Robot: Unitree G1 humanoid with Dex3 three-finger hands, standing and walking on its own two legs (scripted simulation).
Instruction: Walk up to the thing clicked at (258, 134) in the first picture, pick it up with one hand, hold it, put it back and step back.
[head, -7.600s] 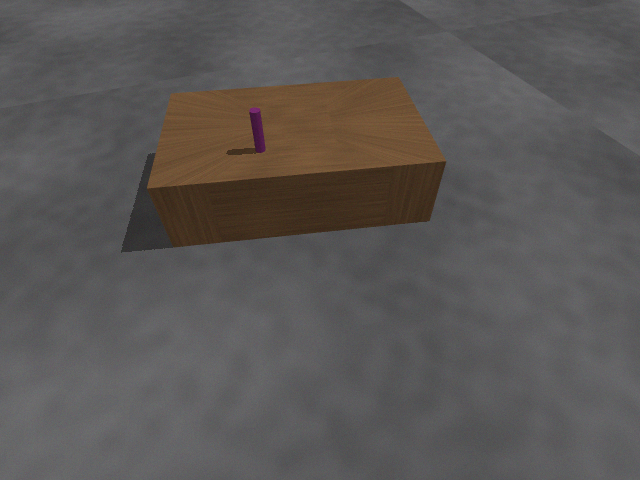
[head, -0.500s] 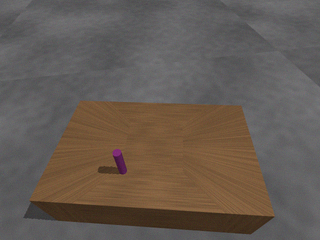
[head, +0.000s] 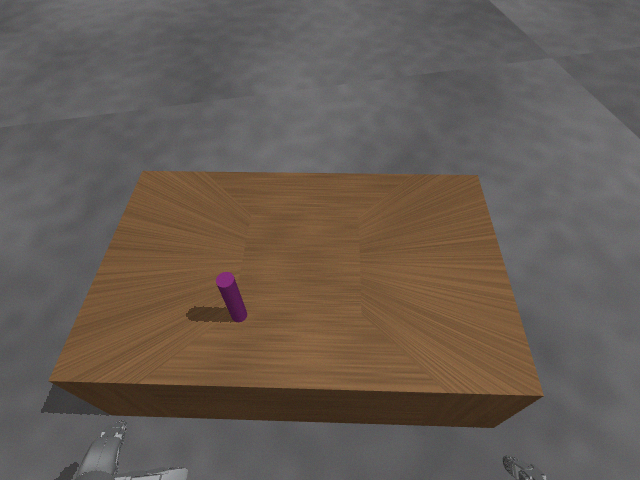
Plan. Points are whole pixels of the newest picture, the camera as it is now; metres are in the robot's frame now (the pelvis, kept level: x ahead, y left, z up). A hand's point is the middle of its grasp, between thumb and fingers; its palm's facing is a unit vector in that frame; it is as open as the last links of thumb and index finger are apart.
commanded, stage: go down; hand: left
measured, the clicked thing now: (232, 298) +0.54 +0.23 -0.35
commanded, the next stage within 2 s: none
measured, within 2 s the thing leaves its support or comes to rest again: neither
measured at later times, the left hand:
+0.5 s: hand (134, 469) +0.17 +0.27 -0.13, palm faces +0.05 -0.94 -0.32, open 17.2 cm
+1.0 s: hand out of the picture +0.15 +0.29 -0.13, palm faces +0.12 -0.93 -0.35, open 17.3 cm
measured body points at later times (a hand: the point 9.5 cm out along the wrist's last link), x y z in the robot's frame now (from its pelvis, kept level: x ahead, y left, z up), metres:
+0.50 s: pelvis +0.02 +0.03 -0.02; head +0.06 +0.04 +0.43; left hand +0.17 +0.32 -0.11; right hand +0.18 -0.22 -0.11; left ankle -0.04 +0.13 -0.73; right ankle +0.04 -0.12 -0.73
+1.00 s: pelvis +0.00 +0.02 -0.05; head +0.04 +0.03 +0.40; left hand +0.14 +0.34 -0.10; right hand +0.17 -0.23 -0.12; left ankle -0.04 +0.13 -0.73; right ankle +0.04 -0.12 -0.73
